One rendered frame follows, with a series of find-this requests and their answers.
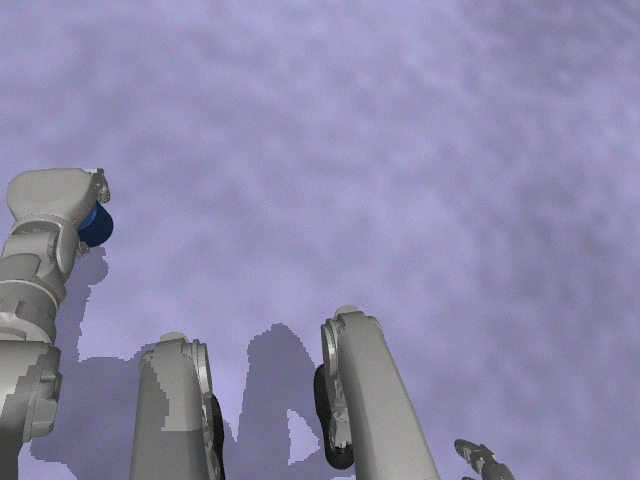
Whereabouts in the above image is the right robot foot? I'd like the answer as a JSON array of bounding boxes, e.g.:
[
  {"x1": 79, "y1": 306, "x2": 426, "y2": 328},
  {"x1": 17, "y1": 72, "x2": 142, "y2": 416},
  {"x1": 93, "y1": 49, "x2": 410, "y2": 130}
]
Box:
[{"x1": 314, "y1": 364, "x2": 354, "y2": 470}]

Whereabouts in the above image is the left robot foot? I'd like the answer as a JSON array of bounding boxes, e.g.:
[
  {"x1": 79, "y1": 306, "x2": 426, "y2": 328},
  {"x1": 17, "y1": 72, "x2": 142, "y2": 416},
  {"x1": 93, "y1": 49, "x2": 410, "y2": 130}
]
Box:
[{"x1": 210, "y1": 393, "x2": 226, "y2": 480}]

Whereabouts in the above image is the left robot arm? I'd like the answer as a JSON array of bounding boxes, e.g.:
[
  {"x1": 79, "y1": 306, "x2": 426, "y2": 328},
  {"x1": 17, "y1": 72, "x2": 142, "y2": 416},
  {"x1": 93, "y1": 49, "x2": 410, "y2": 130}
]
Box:
[{"x1": 0, "y1": 214, "x2": 79, "y2": 480}]

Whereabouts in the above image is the right robot hand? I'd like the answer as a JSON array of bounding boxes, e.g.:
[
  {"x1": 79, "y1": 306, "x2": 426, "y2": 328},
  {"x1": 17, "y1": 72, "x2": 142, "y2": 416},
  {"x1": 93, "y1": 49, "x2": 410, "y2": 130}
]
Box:
[{"x1": 454, "y1": 439, "x2": 516, "y2": 480}]

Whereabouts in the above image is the left robot hand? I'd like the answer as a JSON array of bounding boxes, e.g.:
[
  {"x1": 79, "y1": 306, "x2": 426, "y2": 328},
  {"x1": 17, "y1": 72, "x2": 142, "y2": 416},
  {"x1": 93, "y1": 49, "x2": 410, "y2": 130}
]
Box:
[{"x1": 7, "y1": 168, "x2": 110, "y2": 259}]

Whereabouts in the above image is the tin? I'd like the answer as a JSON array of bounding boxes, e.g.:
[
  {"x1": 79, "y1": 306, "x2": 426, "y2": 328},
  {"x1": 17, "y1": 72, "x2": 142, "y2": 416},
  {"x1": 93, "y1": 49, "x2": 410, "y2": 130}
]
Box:
[{"x1": 77, "y1": 200, "x2": 113, "y2": 248}]

